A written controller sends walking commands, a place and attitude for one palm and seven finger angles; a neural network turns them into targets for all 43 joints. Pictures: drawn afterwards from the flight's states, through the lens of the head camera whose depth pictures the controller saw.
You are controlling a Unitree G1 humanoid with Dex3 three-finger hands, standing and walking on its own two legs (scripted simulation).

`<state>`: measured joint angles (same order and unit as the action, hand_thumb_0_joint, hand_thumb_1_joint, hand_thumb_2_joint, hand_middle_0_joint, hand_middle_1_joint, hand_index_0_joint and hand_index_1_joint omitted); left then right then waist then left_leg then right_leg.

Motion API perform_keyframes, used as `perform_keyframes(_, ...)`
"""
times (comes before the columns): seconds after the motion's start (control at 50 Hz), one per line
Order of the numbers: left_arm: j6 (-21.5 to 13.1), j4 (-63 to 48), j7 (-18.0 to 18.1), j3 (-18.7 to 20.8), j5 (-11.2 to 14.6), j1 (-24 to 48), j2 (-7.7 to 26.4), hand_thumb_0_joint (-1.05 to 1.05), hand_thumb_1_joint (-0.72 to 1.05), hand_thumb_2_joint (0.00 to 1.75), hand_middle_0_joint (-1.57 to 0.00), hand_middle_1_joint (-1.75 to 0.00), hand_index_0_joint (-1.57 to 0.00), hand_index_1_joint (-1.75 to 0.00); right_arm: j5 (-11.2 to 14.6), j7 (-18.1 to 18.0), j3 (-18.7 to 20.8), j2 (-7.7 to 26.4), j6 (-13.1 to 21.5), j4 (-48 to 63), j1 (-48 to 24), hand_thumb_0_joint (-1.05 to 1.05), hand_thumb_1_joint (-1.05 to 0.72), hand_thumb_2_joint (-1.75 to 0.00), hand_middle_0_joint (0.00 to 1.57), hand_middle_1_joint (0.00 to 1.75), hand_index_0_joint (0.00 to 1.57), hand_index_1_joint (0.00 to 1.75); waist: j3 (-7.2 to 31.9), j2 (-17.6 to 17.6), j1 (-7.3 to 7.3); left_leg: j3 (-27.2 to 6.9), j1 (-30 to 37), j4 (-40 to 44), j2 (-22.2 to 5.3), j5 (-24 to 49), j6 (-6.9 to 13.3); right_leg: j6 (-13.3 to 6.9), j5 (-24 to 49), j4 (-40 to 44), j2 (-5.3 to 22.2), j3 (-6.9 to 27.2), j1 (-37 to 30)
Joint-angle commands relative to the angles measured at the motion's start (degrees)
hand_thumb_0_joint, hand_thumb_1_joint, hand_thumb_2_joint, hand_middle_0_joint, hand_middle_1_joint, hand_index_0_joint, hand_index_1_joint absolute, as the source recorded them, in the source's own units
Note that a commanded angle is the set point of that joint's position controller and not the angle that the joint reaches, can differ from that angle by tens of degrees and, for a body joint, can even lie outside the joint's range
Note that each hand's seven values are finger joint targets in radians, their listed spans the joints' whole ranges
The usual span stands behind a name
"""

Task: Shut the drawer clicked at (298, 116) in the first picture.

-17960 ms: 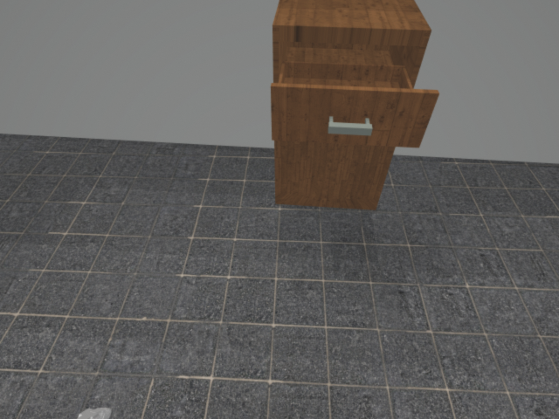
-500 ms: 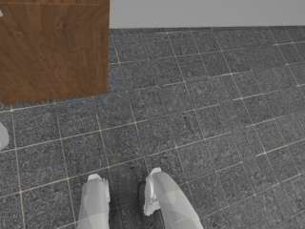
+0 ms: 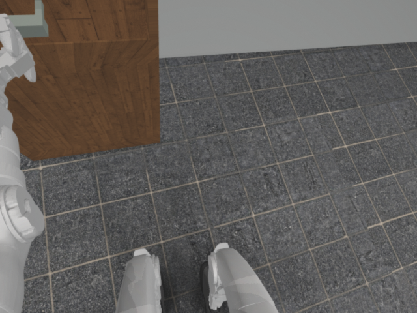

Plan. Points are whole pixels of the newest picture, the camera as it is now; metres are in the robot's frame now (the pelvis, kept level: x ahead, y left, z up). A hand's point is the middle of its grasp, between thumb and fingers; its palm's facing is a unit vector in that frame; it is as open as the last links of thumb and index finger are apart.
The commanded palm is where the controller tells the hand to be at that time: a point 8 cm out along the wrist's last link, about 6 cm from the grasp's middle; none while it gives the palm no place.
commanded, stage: draw the hand back to the body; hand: left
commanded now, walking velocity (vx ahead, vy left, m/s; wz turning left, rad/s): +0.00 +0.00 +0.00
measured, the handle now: (3, 16) +0.62 +0.29 +0.05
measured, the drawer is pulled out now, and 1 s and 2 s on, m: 0.00 0.00 0.00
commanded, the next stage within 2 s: step back with the hand held close in 1.38 s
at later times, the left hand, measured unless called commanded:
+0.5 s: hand out of the picture +0.40 +0.25 +0.15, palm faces +0.13 -0.99 -0.03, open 3.3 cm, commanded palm +0.35 +0.30 +0.16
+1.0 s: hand out of the picture +0.27 +0.24 +0.24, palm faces +0.39 -0.86 -0.32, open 3.3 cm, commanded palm +0.21 +0.28 +0.26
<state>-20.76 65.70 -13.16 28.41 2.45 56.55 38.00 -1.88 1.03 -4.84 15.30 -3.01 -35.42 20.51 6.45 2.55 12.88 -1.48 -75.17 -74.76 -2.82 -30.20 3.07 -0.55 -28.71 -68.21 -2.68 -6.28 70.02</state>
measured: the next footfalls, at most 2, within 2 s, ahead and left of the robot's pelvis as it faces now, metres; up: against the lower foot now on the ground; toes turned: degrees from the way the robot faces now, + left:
none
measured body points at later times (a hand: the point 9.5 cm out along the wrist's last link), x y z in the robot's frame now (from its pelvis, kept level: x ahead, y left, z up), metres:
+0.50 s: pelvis +0.05 +0.00 +0.08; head +0.12 +0.02 +0.52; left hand +0.39 +0.30 +0.15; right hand +0.18 -0.25 -0.02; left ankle +0.03 +0.08 -0.62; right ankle +0.03 -0.12 -0.62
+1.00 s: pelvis +0.05 -0.01 +0.12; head +0.04 -0.03 +0.57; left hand +0.25 +0.29 +0.26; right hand +0.26 -0.21 +0.04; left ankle +0.03 +0.08 -0.62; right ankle +0.03 -0.12 -0.62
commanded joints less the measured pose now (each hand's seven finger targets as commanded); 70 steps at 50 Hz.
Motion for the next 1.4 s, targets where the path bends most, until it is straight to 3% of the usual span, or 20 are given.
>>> perform_keyframes(0.0,-4.99,-16.70,0.75,2.40,2.29,18.90,15.76,0.00,0.90,0.90,-1.40,-1.60,-1.40,-1.60,0.19,-0.76,5.21,11.83,-0.78,1.88,11.90,0.00,-0.90,-0.90,0.20,0.30,0.20,0.30,35.90,12.25,-2.08,-5.09,34.55,8.69,-0.45,28.75,-1.36,-0.85,17.51,7.04,-0.61,3.04,-13.37)
perform_keyframes(0.04,-5.53,-26.43,0.55,3.74,3.84,11.85,15.30,0.00,0.90,0.90,-1.40,-1.60,-1.40,-1.60,0.75,-0.24,6.04,11.44,-1.15,3.56,11.38,0.00,-0.90,-0.90,0.20,0.30,0.20,0.30,43.52,16.69,-5.42,-5.30,44.12,10.63,-0.53,39.23,-2.35,-1.12,23.07,7.92,-0.61,2.95,-17.62)
perform_keyframes(0.06,-4.76,-30.47,0.30,3.26,4.84,6.70,13.78,0.00,0.90,0.90,-1.40,-1.60,-1.40,-1.60,1.32,0.10,6.44,11.12,-1.29,4.43,11.01,0.00,-0.90,-0.90,0.20,0.30,0.20,0.30,45.17,16.26,-6.36,-5.22,47.31,11.91,-0.61,42.61,-2.64,-1.00,24.91,9.24,-0.89,2.83,-20.18)
perform_keyframes(0.12,-0.56,-34.59,-0.22,1.77,7.79,-6.80,8.94,0.00,0.90,0.90,-1.40,-1.60,-1.40,-1.60,2.80,-0.08,6.85,10.42,-1.33,5.82,9.74,0.00,-0.90,-0.90,0.20,0.30,0.20,0.30,39.96,8.69,-6.95,-3.78,45.14,15.42,-0.12,42.71,-1.63,-0.41,29.44,13.20,-1.10,3.00,-27.90)
perform_keyframes(0.2,1.47,-41.58,1.17,-1.35,10.73,-11.95,2.72,0.00,0.90,0.90,-1.40,-1.60,-1.40,-1.60,3.96,-1.13,7.28,9.40,0.37,6.42,6.90,0.00,-0.90,-0.90,0.20,0.30,0.20,0.30,30.73,4.07,-6.39,-1.66,43.66,19.92,0.38,35.24,-1.12,0.18,28.40,17.97,-1.02,3.04,-31.93)
perform_keyframes(0.26,0.16,-42.29,2.46,-3.96,10.81,-13.58,-0.73,0.00,0.90,0.90,-1.40,-1.60,-1.40,-1.60,4.03,-1.78,7.20,8.96,1.51,5.74,5.52,0.00,-0.90,-0.90,0.20,0.30,0.20,0.30,24.52,5.63,-5.94,-1.24,45.57,22.26,0.56,33.54,-1.45,-0.09,26.27,19.57,-0.91,2.95,-31.17)
perform_keyframes(0.36,-0.77,-47.63,0.57,-7.66,11.92,-23.08,-4.39,0.00,0.90,0.90,-1.40,-1.60,-1.40,-1.60,4.54,-2.26,7.33,8.46,2.62,7.02,2.57,0.00,-0.90,-0.90,0.20,0.30,0.20,0.30,22.53,8.07,-7.67,-2.16,52.94,25.59,0.21,40.11,-2.36,-0.56,27.34,21.81,-0.33,2.58,-34.01)
perform_keyframes(0.48,2.97,-56.74,0.08,-7.00,14.78,-34.59,-5.88,0.00,0.90,0.90,-1.40,-1.60,-1.40,-1.60,5.33,-3.05,6.84,7.73,4.54,10.87,-3.24,0.00,-0.90,-0.90,0.20,0.30,0.20,0.30,18.29,4.21,-10.11,-1.84,52.80,30.00,0.77,36.73,-2.12,-0.41,27.58,24.74,0.42,2.14,-40.76)
perform_keyframes(0.5,6.05,-59.36,7.01,-7.85,5.58,-36.45,0.67,0.00,0.90,0.90,-1.40,-1.60,-1.40,-1.60,4.94,-3.79,7.33,7.29,3.03,12.02,-6.72,0.00,-0.90,-0.90,0.20,0.30,0.20,0.30,20.47,4.17,-12.85,-1.37,55.87,32.39,1.38,35.39,-1.87,-1.62,26.22,27.82,2.22,4.98,-44.34)
perform_keyframes(0.54,9.77,-64.01,13.03,-11.94,4.33,-41.19,-6.16,0.00,0.90,0.90,-1.40,-1.60,-1.40,-1.60,4.85,-4.72,6.70,6.24,2.56,13.38,-7.91,0.00,-0.90,-0.90,0.20,0.30,0.20,0.30,16.05,4.75,-11.58,-1.28,58.38,35.54,1.08,33.62,-2.25,-1.45,25.40,30.19,2.28,4.46,-45.53)
perform_keyframes(0.62,13.52,-70.67,18.57,-11.84,2.97,-44.22,-5.47,0.00,0.90,0.90,-1.40,-1.60,-1.40,-1.60,4.93,-6.05,5.84,6.24,2.69,13.58,-11.04,0.00,-0.90,-0.90,0.20,0.30,0.20,0.30,11.23,0.55,-11.83,-1.21,59.91,40.42,0.71,29.00,-1.70,-1.51,24.95,34.63,2.55,4.45,-51.42)
perform_keyframes(0.66,14.28,-73.73,19.71,-13.42,2.49,-44.00,-7.29,0.00,0.90,0.90,-1.40,-1.60,-1.40,-1.60,4.90,-6.33,5.32,5.85,3.38,13.40,-12.22,0.00,-0.90,-0.90,0.20,0.30,0.20,0.30,8.97,2.32,-11.65,-1.51,62.82,43.00,0.74,27.99,-1.85,-1.48,23.83,36.63,2.61,4.35,-52.18)
perform_keyframes(0.82,15.89,-80.12,20.14,-12.30,2.51,-57.11,-8.90,0.00,0.90,0.90,-1.40,-1.60,-1.40,-1.60,4.09,-5.85,4.40,5.15,5.76,12.17,-15.12,0.00,-0.90,-0.90,0.20,0.30,0.20,0.30,1.59,-0.54,-13.86,-0.90,66.91,49.82,1.09,27.65,-1.69,-1.43,24.73,43.53,2.48,4.34,-59.56)
perform_keyframes(1.0,14.54,-96.76,19.63,-8.09,2.98,-72.23,-8.37,0.00,0.90,0.90,-1.40,-1.60,-1.40,-1.60,3.27,-4.69,4.75,3.72,8.26,12.18,-16.10,0.00,-0.90,-0.90,0.20,0.30,0.20,0.30,1.23,1.16,-15.15,0.77,70.34,51.58,1.51,33.16,-1.57,-1.02,30.53,46.12,2.90,4.60,-64.98)
perform_keyframes(1.06,13.95,-100.92,19.54,-7.56,3.07,-76.81,-8.66,0.00,0.90,0.90,-1.40,-1.60,-1.40,-1.60,3.28,-4.49,4.95,3.55,9.27,12.14,-16.48,0.00,-0.90,-0.90,0.20,0.30,0.20,0.30,-0.50,2.06,-15.29,1.11,69.96,51.68,1.75,31.33,-1.51,-0.87,29.49,46.78,2.92,4.73,-64.39)
perform_keyframes(1.14,13.06,-103.43,19.51,-6.28,3.43,-83.61,-9.05,0.00,0.90,0.90,-1.40,-1.60,-1.40,-1.60,3.34,-4.72,5.34,3.13,10.55,12.11,-16.59,0.00,-0.90,-0.90,0.20,0.30,0.20,0.30,-2.78,-0.35,-15.53,1.67,68.71,51.33,1.82,27.93,-1.24,-0.61,27.80,47.45,3.03,5.16,-63.60)
perform_keyframes(1.18,12.14,-106.42,19.65,-5.05,3.42,-85.53,-8.33,0.00,0.90,0.90,-1.40,-1.60,-1.40,-1.60,3.45,-4.88,5.60,3.03,11.29,12.12,-16.58,0.00,-0.90,-0.90,0.20,0.30,0.20,0.30,-2.31,-0.51,-15.78,1.84,68.91,50.80,1.84,27.42,-1.09,-0.51,27.60,47.54,3.08,5.37,-63.40)
perform_keyframes(1.24,12.19,-101.08,19.54,-6.86,3.22,-84.67,-10.88,0.00,0.90,0.90,-1.40,-1.60,-1.40,-1.60,3.48,-5.17,5.85,3.11,11.50,11.02,-16.13,0.00,-0.90,-0.90,0.20,0.30,0.20,0.30,-7.83,-2.03,-14.83,2.06,67.47,50.88,1.81,23.68,-1.01,-0.23,23.13,49.08,3.17,5.70,-60.05)
perform_keyframes(1.32,11.14,-101.19,19.87,-5.37,2.92,-82.12,-8.94,0.00,0.90,0.90,-1.40,-1.60,-1.40,-1.60,3.30,-5.88,6.09,3.23,12.12,10.75,-16.32,0.00,-0.90,-0.90,0.20,0.30,0.20,0.30,-6.32,-2.44,-15.32,2.11,68.54,50.46,2.22,21.71,-0.60,-0.08,19.99,50.13,3.51,6.47,-59.56)
perform_keyframes(1.38,10.55,-103.41,19.94,-5.75,2.95,-83.03,-9.35,0.00,0.90,0.90,-1.40,-1.60,-1.40,-1.60,3.20,-5.93,6.04,2.98,12.77,11.11,-16.40,0.00,-0.90,-0.90,0.20,0.30,0.20,0.30,-3.34,-1.30,-15.72,2.13,69.34,50.38,2.15,23.76,-0.49,-0.22,22.94,48.72,3.81,6.46,-61.68)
